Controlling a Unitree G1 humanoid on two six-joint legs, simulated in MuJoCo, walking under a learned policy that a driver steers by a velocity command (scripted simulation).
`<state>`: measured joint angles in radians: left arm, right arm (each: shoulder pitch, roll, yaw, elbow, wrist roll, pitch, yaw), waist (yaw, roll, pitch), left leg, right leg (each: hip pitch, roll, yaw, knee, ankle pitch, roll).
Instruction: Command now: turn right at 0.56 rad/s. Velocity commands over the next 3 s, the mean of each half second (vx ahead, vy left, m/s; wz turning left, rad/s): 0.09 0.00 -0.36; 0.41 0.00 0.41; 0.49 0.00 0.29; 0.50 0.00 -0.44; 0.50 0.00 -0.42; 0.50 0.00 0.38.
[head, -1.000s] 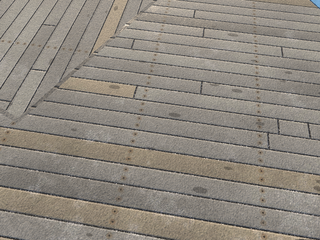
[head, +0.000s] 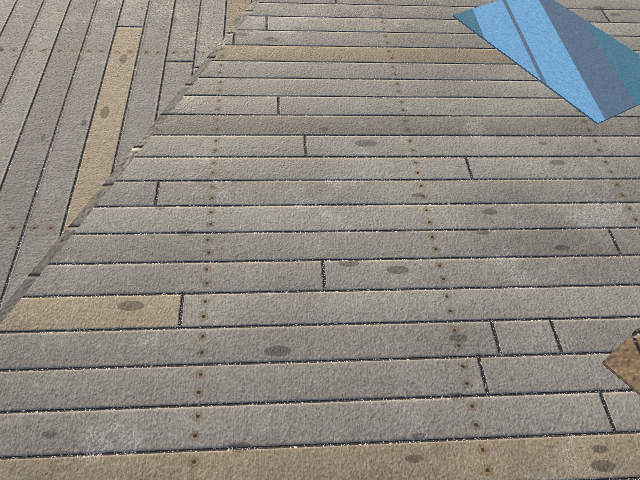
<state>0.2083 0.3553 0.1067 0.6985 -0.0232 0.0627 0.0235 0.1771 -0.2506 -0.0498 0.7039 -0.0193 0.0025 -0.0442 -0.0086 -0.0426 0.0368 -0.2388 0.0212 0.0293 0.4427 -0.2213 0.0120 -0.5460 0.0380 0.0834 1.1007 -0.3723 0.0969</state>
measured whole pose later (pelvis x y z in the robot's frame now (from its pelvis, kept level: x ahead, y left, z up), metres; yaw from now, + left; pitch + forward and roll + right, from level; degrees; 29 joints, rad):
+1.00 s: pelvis +0.24 +0.04 +0.00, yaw +6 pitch +2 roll -1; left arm 0.20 0.31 0.06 0.74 0.01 -0.11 -0.01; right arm 0.31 -0.28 -0.05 0.69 0.01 -0.05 0.02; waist -0.02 -0.03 0.03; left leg -0.25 -0.08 -0.03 0.42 -0.20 0.08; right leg -0.55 -0.08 0.04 1.08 -0.28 0.01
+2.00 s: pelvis +0.79 +0.15 +0.00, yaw -2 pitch +1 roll +2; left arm 0.25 0.33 0.08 0.70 -0.03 -0.02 0.00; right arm 0.29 -0.27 -0.06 0.75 -0.01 -0.10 0.01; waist -0.03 -0.05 0.02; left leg -0.14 -0.03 0.08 0.33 -0.20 0.02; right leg -0.61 -0.07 0.06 1.07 -0.26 0.02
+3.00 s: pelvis +1.36 +0.06 -0.01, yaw +1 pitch +1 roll +1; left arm 0.21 0.30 0.03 0.72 0.00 -0.10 -0.01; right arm 0.26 -0.30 -0.06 0.68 0.01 -0.05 0.03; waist -0.01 -0.01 0.05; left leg -0.30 -0.12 -0.02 0.44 -0.16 0.09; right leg -0.49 -0.05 0.06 1.15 -0.36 0.01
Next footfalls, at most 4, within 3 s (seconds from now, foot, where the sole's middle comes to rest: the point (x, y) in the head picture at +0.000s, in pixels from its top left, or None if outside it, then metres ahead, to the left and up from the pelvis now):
0.22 right None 0.02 -0.15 -0.78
0.82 left None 0.28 0.11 -0.78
1.30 right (320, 406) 0.63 -0.02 -0.78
1.76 left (202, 328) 0.82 0.26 -0.78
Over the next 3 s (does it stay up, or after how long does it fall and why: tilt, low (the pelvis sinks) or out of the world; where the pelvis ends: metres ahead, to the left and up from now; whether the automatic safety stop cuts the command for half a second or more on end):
stays up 1.36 0.06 -0.01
